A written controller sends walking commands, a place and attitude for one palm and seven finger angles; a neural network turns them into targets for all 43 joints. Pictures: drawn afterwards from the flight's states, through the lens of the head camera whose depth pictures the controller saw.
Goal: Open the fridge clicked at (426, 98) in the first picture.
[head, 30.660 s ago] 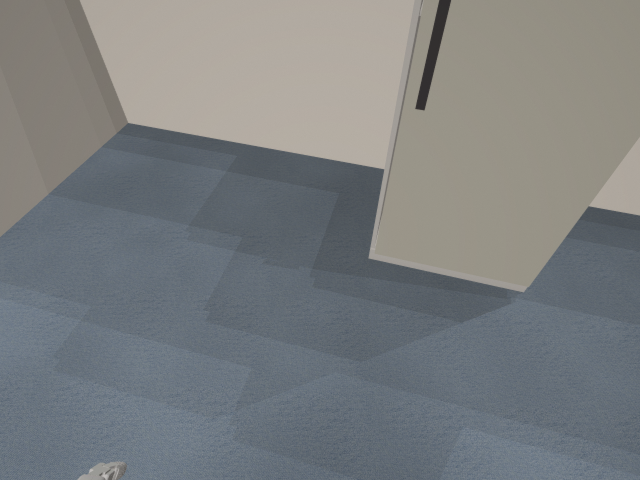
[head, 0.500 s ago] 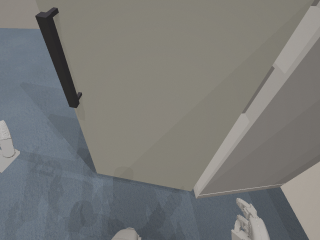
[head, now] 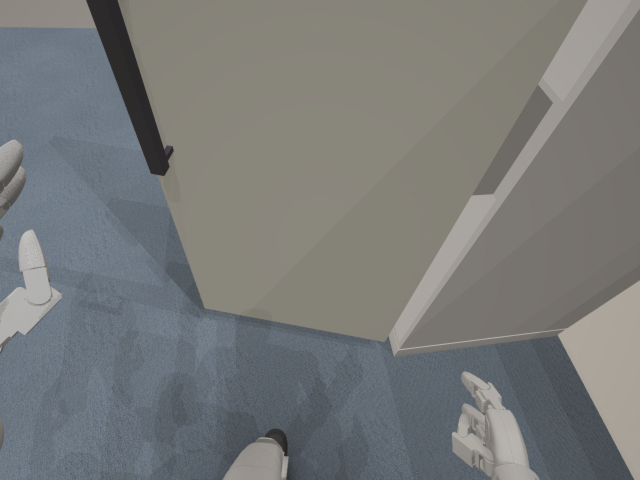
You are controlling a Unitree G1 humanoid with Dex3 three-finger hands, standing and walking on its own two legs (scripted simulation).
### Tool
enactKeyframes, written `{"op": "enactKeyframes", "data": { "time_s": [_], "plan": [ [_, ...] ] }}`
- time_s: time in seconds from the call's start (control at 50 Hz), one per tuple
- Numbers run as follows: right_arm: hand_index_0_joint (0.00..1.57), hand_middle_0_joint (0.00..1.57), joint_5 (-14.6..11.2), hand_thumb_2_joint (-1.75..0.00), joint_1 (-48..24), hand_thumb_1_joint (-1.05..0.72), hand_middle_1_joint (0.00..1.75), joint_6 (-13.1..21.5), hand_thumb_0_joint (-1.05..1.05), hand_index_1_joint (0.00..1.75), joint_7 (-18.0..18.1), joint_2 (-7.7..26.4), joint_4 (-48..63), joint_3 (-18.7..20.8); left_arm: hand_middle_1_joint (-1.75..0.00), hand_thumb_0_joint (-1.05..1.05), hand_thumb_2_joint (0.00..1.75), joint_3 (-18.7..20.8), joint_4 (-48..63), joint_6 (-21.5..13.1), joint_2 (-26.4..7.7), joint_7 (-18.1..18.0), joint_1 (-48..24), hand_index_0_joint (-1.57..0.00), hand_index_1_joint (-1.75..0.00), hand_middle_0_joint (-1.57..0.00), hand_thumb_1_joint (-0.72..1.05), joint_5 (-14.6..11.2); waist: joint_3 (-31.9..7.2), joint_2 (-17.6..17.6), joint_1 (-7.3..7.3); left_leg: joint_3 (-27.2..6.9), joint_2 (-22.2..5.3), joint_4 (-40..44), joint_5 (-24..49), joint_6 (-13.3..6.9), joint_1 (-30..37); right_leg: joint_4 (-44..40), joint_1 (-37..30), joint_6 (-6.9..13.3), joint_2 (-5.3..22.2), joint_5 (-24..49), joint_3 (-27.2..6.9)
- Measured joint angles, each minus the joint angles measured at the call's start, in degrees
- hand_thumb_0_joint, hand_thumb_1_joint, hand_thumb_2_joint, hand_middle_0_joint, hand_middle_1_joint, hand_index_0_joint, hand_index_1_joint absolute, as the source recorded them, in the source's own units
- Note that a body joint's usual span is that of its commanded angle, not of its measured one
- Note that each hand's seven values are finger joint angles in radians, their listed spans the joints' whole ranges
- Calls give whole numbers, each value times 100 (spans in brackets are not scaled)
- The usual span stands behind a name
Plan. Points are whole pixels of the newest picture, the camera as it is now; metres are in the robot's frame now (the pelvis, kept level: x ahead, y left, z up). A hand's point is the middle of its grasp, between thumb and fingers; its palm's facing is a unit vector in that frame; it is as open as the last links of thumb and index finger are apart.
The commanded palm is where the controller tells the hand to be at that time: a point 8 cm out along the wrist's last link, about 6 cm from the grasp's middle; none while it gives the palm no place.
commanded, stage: step back with the hand held close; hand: left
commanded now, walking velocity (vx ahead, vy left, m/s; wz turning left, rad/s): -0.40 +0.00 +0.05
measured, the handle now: (141, 90) +0.56 +0.35 +0.12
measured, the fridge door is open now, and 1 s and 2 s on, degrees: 72 72 72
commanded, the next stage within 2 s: stop stepping back and stand still in 0.12 s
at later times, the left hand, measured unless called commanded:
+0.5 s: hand out of the picture +0.07 +0.28 +0.18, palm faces +0.42 -0.79 -0.44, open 7.4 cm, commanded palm +0.03 +0.31 +0.19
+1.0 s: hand out of the picture +0.03 +0.32 +0.17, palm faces +0.58 -0.75 -0.33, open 7.4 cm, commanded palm -0.02 +0.34 +0.19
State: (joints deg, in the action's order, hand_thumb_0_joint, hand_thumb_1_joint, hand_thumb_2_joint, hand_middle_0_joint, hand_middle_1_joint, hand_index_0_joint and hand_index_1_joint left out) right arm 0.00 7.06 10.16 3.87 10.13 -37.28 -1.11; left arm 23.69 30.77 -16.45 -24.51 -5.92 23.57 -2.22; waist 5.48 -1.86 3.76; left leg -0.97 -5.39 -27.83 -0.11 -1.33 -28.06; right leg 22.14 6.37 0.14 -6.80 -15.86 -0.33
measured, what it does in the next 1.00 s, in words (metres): walks backwards: left foot, then left foot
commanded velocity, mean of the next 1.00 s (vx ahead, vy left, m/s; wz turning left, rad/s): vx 0.06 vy -0.02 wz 0.01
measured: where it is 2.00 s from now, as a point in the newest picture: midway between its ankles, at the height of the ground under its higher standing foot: outside the picture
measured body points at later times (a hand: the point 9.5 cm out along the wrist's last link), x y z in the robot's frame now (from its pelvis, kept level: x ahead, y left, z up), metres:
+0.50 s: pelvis -0.11 +0.01 +0.01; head -0.13 +0.05 +0.45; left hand +0.04 +0.32 +0.20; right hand +0.03 -0.22 -0.07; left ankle -0.02 +0.11 -0.69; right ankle -0.09 -0.10 -0.73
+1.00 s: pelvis -0.14 +0.03 +0.00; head -0.18 +0.05 +0.45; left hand -0.01 +0.36 +0.19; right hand +0.00 -0.21 -0.08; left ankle -0.11 +0.16 -0.70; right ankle -0.12 -0.06 -0.73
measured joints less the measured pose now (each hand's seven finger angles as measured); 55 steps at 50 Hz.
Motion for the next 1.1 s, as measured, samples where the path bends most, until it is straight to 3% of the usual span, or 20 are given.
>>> {"op": "enactKeyframes", "data": {
  "time_s": [0.1, 0.14, 0.18, 0.22, 0.28, 0.36, 0.44, 0.48, 0.52, 0.58, 0.62, 0.66, 0.7, 0.76, 0.82, 0.86, 0.92, 0.96, 1.04, 1.1],
  "plan": [
    [20, 21, -49, -90, 162, -90, 30, -293, 1, 30, 43, -105, 155, 10, -30, 2, 90, -33, 291, 57, -305, 50, 649, -21, -30, -22, 88, -74, -351, 433, -165, -25, 388, -1385, -1569, 198, -132, 507, 223, 39, 268, -198, -159],
    [20, 21, -11, -90, 323, -90, 30, -379, 1, 30, 89, -69, 171, 0, -30, 2, 90, 18, 280, 87, -362, 3, 740, -22, -30, -22, 88, -30, -573, 623, -197, 45, 519, -1515, -1813, 230, 121, 577, 305, -24, 420, -203, -242],
    [20, 21, -7, -90, 411, -90, 30, -379, 1, 30, 151, 95, 252, -10, -30, 1, 90, 91, 204, 121, -374, -59, 581, -22, -30, -22, 88, 12, -666, 566, -235, -22, 451, -657, -854, 150, 572, 845, 540, -99, 423, -246, -205],
    [20, 21, -34, -90, 284, -90, 30, -339, 1, 30, 167, 100, 179, 72, -30, 1, 90, 184, -29, 116, -426, -92, 200, -22, -30, -22, 88, -13, -512, 695, -272, 23, 588, -439, -909, -1, 575, 1373, 894, -73, 512, -470, -292],
    [20, 20, 30, -90, 195, -90, 30, -237, 1, 30, 93, 62, 202, 93, -30, 1, 90, 254, -269, 226, -308, -98, 67, -21, -30, -21, 88, -73, -323, 640, -339, 24, 565, -221, -658, -89, 519, 1959, 1237, -42, 374, -1045, -321],
    [20, 20, 2, -90, 508, -90, 30, -155, 1, 30, -25, -19, 380, 51, -30, 2, 90, 158, 1, 421, -186, -71, 708, -21, -30, -21, 88, -44, -378, 456, -450, -89, 454, 76, -546, -78, 504, 1224, 845, 29, 279, -1002, 31],
    [20, 21, 30, -90, 809, -90, 30, -183, 1, 30, -13, -36, 265, 21, -30, 2, 90, 44, 147, 478, -253, -37, 1042, -21, -30, -21, 88, 38, -432, 376, -409, -182, 510, -186, -1381, 29, 353, 251, 367, 180, 278, -87, 241],
    [20, 21, 33, -90, 921, -90, 30, -260, 1, 30, -4, -19, 42, 13, -30, 2, 90, 29, 133, 515, -266, -68, 1049, -22, -30, -22, 88, 32, -561, 474, -254, -159, 630, -1340, -1870, 123, 115, 326, 440, 295, 386, 214, 207],
    [20, 21, 31, -90, 1050, -90, 30, -357, 1, 30, 2, 15, -167, 17, -30, 2, 90, -1, -47, 511, -148, -142, 895, -22, -30, -22, 88, 52, -769, 598, -142, -21, 670, -2323, -2137, 104, 85, 454, 530, 251, 530, 307, 151],
    [20, 21, 44, -90, 1192, -90, 30, -425, 1, 30, 62, 112, -357, 34, -30, 1, 90, -101, -557, 545, 151, -282, 303, -22, -30, -22, 88, 123, -1059, 672, -131, 165, 493, -1956, -2445, -24, 617, 728, 755, 151, 723, 60, 275],
    [20, 21, 36, -90, 1192, -90, 30, -357, 2, 30, 105, 268, -279, 71, -30, 1, 90, -154, -747, 608, 351, -370, -75, -21, -30, -21, 88, 130, -1091, 524, -252, 36, 364, -806, -2427, -139, 1111, 1239, 1080, 130, 711, -339, 372],
    [20, 21, 3, -90, 983, -90, 30, -279, 2, 30, 110, 204, -263, 131, -30, 2, 90, -96, -823, 648, 344, -408, -231, -21, -30, -21, 88, 120, -865, 625, -383, 107, 469, -842, -1662, -69, 1050, 2196, 1430, 86, 696, -834, 168],
    [20, 20, 16, -90, 915, -90, 30, -192, 2, 30, 48, 42, -220, 129, -30, 2, 90, -39, -801, 672, 238, -368, -20, -21, -30, -21, 89, 124, -827, 690, -558, 147, 525, -776, -1530, -55, 1104, 3021, 1678, 59, 587, -956, 86],
    [20, 20, 42, -90, 1034, -90, 30, -115, 2, 30, -51, -118, -152, 38, -30, 2, 90, -88, -605, 629, 82, -266, 455, -21, -30, -21, 89, 159, -899, 562, -712, 50, 422, -502, -1507, -37, 1170, 2479, 1418, 99, 450, -1046, 358],
    [20, 20, 90, -90, 1201, -90, 30, -142, 1, 30, -94, -150, 13, -12, -30, 2, 90, -15, -326, 504, -191, -190, 803, -21, -30, -21, 89, 219, -955, 475, -647, 29, 377, -903, -2126, -44, 853, 1056, 775, 282, 384, -965, 456],
    [20, 21, 72, -90, 1102, -90, 30, -237, 1, 30, -113, -82, -81, 28, -30, 2, 90, 39, -278, 406, -239, -145, 714, -21, -30, -21, 88, 220, -827, 442, -446, 18, 428, -2165, -2494, -26, 360, 978, 870, 442, 399, 87, 468],
    [20, 21, 78, -90, 1038, -90, 30, -363, 1, 30, -106, 27, -359, 85, -30, 2, 90, 21, -503, 336, -8, -178, 486, -22, -30, -22, 88, 181, -870, 454, -248, 115, 447, -3212, -2477, -9, -17, 957, 829, 446, 464, 100, 430],
    [20, 21, 75, -90, 1046, -90, 30, -394, 2, 30, -47, 81, -397, 84, -30, 1, 90, 2, -680, 368, 195, -237, 344, -21, -30, -21, 88, 155, -941, 527, -190, 281, 374, -2853, -2360, -25, 75, 848, 793, 410, 561, 49, 392],
    [20, 21, 97, -90, 1007, -90, 30, -268, 2, 30, 83, 256, -197, 88, -30, 1, 90, -127, -772, 466, 439, -346, 106, -21, -30, -21, 88, 148, -887, 525, -219, 431, 234, -801, -2209, -100, 948, 1042, 856, 267, 683, -53, 436],
    [20, 20, 60, -90, 750, -90, 30, -148, 2, 30, 106, 223, -88, 149, -30, 2, 90, -139, -638, 484, 343, -357, 44, -21, -30, -21, 89, 133, -632, 610, -314, 498, 315, -616, -1247, 68, 1036, 1700, 1058, 109, 720, -586, 248]
  ]
}}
